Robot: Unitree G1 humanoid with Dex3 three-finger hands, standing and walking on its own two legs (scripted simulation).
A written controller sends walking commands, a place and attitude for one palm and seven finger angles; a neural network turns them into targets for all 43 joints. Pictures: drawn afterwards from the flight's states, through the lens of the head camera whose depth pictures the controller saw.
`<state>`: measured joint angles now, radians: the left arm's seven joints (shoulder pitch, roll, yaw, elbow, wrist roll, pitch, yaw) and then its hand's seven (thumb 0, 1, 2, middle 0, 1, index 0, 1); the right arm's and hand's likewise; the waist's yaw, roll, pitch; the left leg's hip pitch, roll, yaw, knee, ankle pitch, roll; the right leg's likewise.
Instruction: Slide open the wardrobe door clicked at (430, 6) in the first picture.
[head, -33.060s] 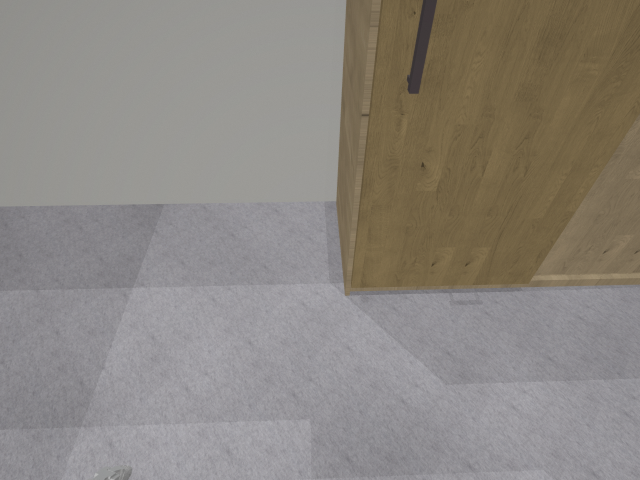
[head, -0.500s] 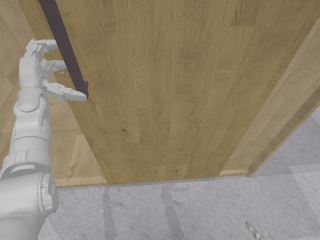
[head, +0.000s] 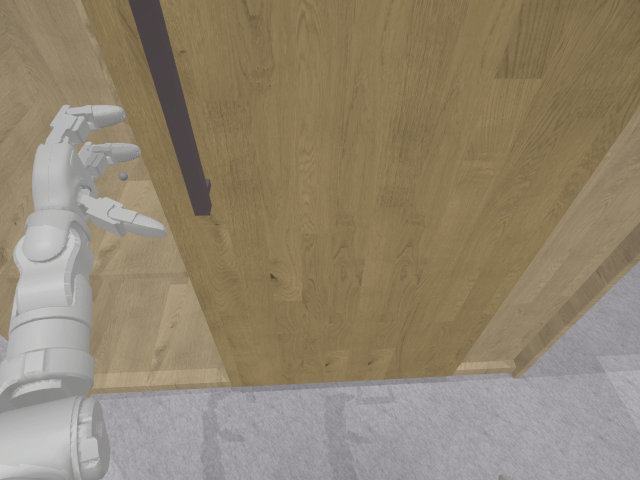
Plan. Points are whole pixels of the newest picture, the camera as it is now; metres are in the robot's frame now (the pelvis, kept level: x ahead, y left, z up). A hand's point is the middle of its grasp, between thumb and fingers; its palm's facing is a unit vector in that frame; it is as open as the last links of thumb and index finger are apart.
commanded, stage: slip the hand off the handle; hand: left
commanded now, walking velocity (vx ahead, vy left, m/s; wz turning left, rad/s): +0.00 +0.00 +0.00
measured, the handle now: (180, 109) +0.48 +0.19 +0.23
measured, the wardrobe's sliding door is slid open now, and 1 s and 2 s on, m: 0.44 0.44 0.44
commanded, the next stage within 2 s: draw the hand back to the body in 0.84 s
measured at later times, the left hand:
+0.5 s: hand (97, 243) +0.30 +0.24 +0.19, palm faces +0.27 -0.96 -0.08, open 14.7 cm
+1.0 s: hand (88, 250) +0.29 +0.24 +0.19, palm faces +0.27 -0.96 -0.07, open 14.7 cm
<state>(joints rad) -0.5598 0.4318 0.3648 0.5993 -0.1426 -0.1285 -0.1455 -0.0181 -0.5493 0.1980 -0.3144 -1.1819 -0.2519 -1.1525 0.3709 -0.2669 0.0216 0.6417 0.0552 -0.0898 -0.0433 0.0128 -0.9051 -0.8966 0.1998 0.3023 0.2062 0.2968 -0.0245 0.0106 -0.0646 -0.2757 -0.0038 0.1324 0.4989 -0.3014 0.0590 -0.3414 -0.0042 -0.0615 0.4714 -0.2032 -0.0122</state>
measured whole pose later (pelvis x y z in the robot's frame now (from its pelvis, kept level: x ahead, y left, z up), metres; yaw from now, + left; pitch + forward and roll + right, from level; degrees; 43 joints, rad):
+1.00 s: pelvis -0.02 -0.04 +0.00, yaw +2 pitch -1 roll +0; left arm -0.23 0.42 0.42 0.24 -0.27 0.05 -0.22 -0.02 -0.55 0.20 -0.26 -1.15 -0.25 -1.15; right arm 0.23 -0.27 0.05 0.65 0.08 -0.13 -0.10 0.02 -0.90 -0.90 0.20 0.30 0.21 0.30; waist 0.03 0.04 -0.04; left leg -0.22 0.03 0.08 0.53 -0.29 0.01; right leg -0.28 0.02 -0.11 0.51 -0.23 -0.07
